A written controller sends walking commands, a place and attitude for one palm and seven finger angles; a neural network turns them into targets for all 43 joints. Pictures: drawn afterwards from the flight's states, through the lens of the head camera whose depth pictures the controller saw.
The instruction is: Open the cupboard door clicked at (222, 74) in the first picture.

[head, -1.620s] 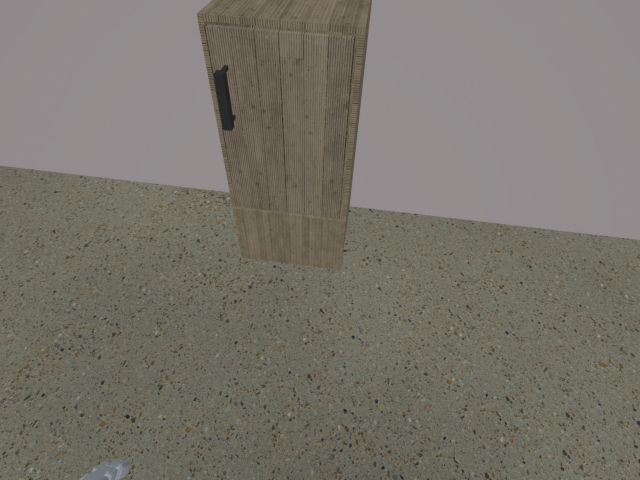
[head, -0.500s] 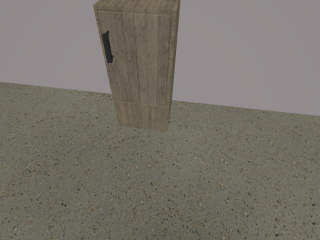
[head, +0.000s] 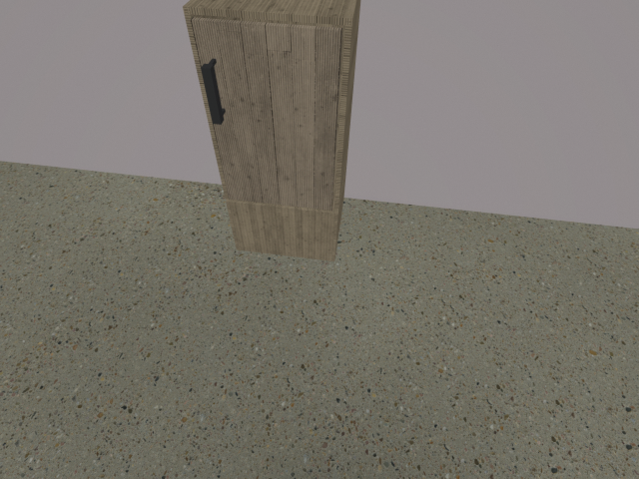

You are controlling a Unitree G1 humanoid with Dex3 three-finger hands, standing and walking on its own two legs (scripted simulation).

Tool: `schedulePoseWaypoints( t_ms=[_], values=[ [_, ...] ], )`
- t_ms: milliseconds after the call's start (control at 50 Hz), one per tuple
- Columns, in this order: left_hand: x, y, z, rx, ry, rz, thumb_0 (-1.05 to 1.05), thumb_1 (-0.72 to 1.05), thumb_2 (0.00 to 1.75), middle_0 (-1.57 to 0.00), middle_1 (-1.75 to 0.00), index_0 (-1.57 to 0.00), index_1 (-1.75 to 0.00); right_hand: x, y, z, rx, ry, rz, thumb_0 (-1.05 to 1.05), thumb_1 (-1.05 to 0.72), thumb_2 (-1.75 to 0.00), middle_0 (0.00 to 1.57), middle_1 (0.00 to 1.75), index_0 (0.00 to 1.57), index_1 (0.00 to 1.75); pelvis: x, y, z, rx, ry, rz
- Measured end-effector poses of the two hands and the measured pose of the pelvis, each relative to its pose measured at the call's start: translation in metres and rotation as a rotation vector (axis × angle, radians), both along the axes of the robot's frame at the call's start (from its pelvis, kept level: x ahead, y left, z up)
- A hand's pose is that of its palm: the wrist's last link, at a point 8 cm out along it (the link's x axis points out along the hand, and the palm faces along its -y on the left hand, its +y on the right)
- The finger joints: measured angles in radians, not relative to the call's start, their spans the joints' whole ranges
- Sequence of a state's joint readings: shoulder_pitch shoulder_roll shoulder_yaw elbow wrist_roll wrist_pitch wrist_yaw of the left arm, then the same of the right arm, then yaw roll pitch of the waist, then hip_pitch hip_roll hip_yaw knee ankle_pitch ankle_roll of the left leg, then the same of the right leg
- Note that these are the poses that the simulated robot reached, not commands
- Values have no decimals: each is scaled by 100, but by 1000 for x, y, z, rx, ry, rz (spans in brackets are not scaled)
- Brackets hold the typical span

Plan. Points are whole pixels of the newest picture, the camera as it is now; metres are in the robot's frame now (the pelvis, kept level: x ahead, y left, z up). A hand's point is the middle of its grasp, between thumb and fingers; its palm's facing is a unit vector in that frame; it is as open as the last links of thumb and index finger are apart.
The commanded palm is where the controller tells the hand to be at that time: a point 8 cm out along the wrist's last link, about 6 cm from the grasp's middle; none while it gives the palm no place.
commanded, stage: walk to a spot facing it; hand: left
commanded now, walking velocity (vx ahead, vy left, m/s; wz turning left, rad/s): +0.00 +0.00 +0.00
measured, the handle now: (215, 91) +1.04 +0.35 -0.04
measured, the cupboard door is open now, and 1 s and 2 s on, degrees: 0 0 0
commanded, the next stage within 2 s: turn to face it in 1.48 s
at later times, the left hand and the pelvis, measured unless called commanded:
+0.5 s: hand out of the picture +0.00 +0.26 -0.20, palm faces +0.21 -0.95 -0.22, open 7.4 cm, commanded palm none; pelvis -0.02 +0.04 -0.02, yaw +12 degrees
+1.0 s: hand out of the picture +0.02 +0.24 -0.15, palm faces +0.49 -0.83 -0.27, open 7.4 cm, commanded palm none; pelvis +0.03 +0.01 -0.01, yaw +30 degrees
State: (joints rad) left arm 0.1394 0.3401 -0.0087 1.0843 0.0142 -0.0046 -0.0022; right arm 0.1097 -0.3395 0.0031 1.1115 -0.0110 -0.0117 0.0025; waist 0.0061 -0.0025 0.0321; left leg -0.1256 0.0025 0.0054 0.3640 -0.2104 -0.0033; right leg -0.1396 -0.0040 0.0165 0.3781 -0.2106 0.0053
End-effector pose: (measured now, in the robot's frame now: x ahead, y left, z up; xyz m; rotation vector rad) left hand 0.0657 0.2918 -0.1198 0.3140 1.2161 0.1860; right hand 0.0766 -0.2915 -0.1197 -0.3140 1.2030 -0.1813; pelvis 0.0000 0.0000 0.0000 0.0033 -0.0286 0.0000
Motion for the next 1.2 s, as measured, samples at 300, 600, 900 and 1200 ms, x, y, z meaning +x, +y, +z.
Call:
schedulePoseWaypoints(
  t_ms=[300,600,900,1200],
  values=[
    [-20,-12,-18,-46,-42,103,1,90,89,-20,-30,-21,-30,-2,29,-18,32,69,53,0,-91,-90,20,30,20,30,-9,7,-12,-18,5,110],
    [-101,19,-36,-122,36,317,1,91,89,-20,-30,-21,-30,-17,110,-15,68,112,167,0,-91,-90,21,30,21,30,-27,48,-11,-30,33,263],
    [-77,3,-3,-72,-112,423,1,91,90,-20,-30,-20,-30,25,86,-22,88,134,271,0,-91,-90,21,30,21,30,7,26,-5,-23,57,439],
    [-141,-89,1,-94,60,769,1,90,89,-20,-30,-21,-30,213,136,-24,130,64,579,0,-91,-90,20,30,20,30,88,29,0,35,30,671]
  ],
)
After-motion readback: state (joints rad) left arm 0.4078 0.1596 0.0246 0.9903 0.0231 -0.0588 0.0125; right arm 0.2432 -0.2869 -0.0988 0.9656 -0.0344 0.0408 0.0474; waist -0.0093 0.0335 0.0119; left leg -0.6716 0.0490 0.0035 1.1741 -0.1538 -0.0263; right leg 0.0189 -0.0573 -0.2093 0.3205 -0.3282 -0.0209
